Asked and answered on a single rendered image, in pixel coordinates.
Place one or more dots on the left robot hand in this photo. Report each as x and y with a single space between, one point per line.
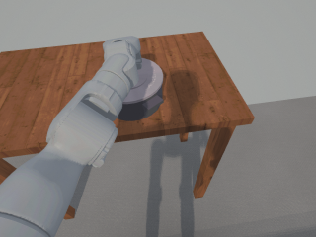
136 44

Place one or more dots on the table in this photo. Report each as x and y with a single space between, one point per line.
198 94

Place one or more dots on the robot left upper arm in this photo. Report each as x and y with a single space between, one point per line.
35 197

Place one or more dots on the lid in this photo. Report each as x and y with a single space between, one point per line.
150 81

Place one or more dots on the pot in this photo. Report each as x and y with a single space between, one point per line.
142 109

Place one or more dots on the left robot forearm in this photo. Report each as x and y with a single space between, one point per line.
109 87

